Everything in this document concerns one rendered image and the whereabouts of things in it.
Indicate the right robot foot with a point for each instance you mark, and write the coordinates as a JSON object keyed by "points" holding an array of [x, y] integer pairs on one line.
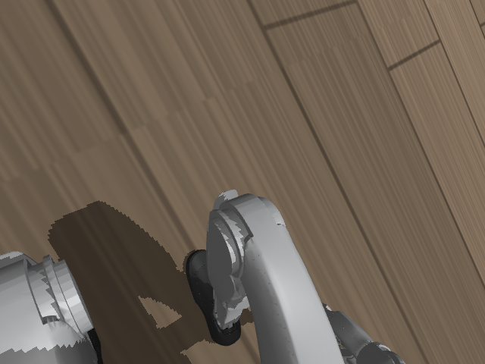
{"points": [[202, 291]]}

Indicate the right robot hand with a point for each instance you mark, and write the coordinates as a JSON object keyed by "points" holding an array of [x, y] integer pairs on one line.
{"points": [[351, 336]]}

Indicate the right robot arm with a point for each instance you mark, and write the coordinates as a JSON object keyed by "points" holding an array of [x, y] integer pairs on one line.
{"points": [[378, 353]]}

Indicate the left robot foot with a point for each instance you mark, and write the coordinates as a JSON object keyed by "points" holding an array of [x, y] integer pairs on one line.
{"points": [[96, 344]]}

